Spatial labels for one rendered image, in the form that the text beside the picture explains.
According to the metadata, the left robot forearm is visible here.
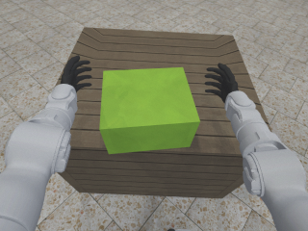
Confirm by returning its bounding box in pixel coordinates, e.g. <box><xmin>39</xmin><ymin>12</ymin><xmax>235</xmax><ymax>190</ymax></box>
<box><xmin>4</xmin><ymin>84</ymin><xmax>78</xmax><ymax>165</ymax></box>

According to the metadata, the robot left upper arm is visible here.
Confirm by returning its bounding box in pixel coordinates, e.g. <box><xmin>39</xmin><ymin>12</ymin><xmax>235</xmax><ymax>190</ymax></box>
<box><xmin>0</xmin><ymin>121</ymin><xmax>71</xmax><ymax>231</ymax></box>

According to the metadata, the right robot hand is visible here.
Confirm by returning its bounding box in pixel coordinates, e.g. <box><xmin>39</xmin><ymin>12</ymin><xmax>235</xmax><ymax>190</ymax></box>
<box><xmin>204</xmin><ymin>63</ymin><xmax>239</xmax><ymax>103</ymax></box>

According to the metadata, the pedestal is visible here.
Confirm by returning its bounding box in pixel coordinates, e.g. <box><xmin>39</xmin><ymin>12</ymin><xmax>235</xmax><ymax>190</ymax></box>
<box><xmin>43</xmin><ymin>27</ymin><xmax>272</xmax><ymax>199</ymax></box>

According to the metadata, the carton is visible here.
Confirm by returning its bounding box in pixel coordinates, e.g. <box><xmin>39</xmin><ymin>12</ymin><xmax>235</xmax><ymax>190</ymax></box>
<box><xmin>99</xmin><ymin>67</ymin><xmax>200</xmax><ymax>154</ymax></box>

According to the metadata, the left robot hand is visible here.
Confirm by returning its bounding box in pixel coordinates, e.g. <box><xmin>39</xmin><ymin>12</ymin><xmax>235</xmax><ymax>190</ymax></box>
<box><xmin>60</xmin><ymin>55</ymin><xmax>92</xmax><ymax>92</ymax></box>

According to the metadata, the robot right upper arm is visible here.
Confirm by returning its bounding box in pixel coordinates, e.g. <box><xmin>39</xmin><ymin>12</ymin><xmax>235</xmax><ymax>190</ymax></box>
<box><xmin>243</xmin><ymin>149</ymin><xmax>308</xmax><ymax>231</ymax></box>

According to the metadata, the right robot forearm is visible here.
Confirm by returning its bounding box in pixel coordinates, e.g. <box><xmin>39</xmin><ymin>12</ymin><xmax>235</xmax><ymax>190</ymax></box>
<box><xmin>224</xmin><ymin>90</ymin><xmax>307</xmax><ymax>189</ymax></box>

